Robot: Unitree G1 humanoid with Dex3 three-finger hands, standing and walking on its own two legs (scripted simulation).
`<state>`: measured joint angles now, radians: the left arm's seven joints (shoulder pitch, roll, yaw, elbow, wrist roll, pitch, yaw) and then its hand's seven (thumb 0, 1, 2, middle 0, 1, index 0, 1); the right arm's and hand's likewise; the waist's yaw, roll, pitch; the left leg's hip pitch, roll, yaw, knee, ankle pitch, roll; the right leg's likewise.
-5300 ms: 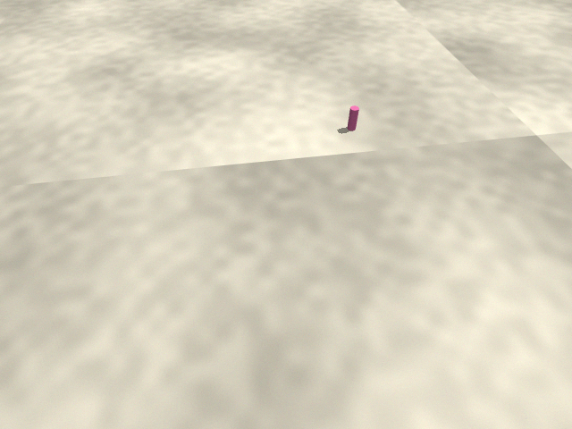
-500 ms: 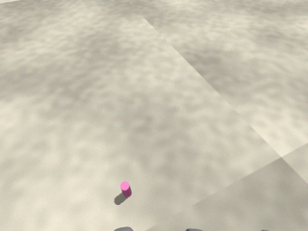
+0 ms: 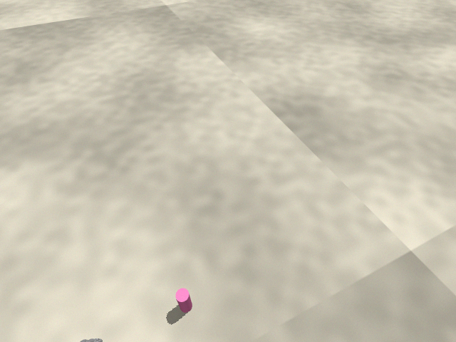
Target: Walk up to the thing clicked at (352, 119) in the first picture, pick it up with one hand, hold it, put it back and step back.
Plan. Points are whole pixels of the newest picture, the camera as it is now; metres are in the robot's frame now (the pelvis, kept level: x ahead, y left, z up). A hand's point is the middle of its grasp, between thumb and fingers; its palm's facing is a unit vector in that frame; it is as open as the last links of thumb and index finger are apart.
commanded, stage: walk up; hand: left
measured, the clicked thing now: (184, 300) +0.41 +0.19 -0.71
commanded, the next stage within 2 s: stand in 0.60 s
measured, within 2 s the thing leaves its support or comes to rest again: neither
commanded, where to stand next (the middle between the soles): +0.08 -0.01 m, yaw +0 degrees
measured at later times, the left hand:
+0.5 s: hand out of the picture +0.07 +0.26 -0.16, palm faces +0.00 -0.95 -0.33, open 7.4 cm
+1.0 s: hand out of the picture +0.10 +0.26 -0.15, palm faces +0.00 -0.94 -0.34, open 7.4 cm
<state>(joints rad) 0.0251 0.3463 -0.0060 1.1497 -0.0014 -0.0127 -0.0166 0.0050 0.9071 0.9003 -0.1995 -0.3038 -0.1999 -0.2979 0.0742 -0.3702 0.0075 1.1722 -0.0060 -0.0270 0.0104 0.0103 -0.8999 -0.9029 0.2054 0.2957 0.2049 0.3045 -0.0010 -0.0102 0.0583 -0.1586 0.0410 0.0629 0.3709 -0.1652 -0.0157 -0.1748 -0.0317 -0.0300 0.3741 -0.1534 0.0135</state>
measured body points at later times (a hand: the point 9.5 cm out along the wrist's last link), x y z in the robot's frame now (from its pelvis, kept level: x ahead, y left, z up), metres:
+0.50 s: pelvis +0.01 +0.01 +0.00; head +0.02 +0.01 +0.45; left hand +0.07 +0.31 -0.13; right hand +0.10 -0.29 -0.13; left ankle +0.02 +0.13 -0.75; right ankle +0.03 -0.13 -0.75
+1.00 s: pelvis +0.02 +0.01 +0.00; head +0.03 +0.01 +0.45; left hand +0.10 +0.31 -0.13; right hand +0.11 -0.29 -0.13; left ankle +0.02 +0.13 -0.75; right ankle +0.03 -0.13 -0.75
